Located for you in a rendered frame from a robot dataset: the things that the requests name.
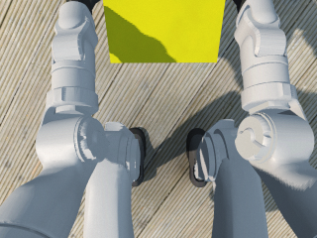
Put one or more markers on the robot right forearm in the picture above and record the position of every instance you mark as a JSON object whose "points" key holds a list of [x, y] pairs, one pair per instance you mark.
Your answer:
{"points": [[264, 61]]}

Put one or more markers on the left robot hand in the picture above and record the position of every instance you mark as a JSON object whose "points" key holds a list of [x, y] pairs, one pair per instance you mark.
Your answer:
{"points": [[89, 3]]}

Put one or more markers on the left robot thigh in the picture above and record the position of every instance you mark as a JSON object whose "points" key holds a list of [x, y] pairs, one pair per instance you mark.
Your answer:
{"points": [[108, 195]]}

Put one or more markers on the right robot hand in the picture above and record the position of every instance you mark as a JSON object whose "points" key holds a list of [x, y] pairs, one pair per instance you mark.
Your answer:
{"points": [[239, 4]]}

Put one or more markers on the robot right shin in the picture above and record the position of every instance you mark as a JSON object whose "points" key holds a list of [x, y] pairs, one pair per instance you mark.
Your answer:
{"points": [[221, 124]]}

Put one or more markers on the robot left forearm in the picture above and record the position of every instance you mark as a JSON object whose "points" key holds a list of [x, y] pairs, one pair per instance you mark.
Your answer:
{"points": [[73, 65]]}

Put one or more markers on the carton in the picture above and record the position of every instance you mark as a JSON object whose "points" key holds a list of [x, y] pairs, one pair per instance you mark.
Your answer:
{"points": [[163, 31]]}

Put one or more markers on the robot right upper arm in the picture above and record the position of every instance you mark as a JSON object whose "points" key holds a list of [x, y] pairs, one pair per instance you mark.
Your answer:
{"points": [[278, 147]]}

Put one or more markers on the robot left upper arm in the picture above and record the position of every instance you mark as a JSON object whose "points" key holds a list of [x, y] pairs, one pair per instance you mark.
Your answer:
{"points": [[47, 205]]}

